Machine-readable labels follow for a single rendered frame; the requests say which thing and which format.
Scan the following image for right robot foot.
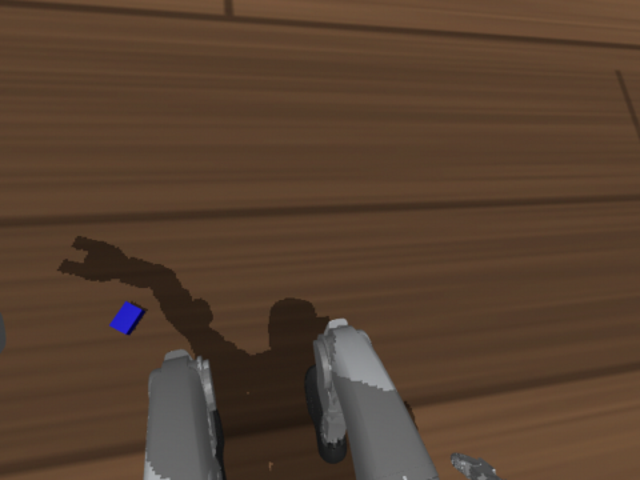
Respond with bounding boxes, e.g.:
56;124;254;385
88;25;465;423
304;364;347;464

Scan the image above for right robot hand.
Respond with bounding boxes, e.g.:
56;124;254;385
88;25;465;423
450;453;507;480

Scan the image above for small box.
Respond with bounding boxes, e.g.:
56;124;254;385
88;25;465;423
109;301;146;335

